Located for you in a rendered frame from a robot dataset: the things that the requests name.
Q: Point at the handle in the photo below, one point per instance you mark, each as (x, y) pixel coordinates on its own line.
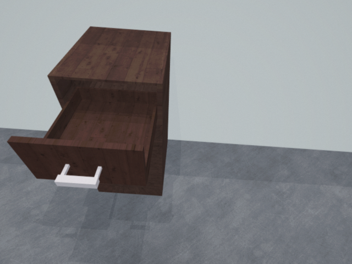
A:
(77, 181)

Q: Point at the drawer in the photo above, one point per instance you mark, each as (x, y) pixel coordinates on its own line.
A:
(111, 128)

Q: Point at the cabinet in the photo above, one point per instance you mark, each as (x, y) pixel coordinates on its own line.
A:
(123, 59)

